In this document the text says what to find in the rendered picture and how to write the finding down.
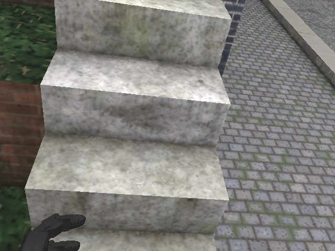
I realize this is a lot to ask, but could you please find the robot left hand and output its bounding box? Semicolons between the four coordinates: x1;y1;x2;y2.
19;213;86;251

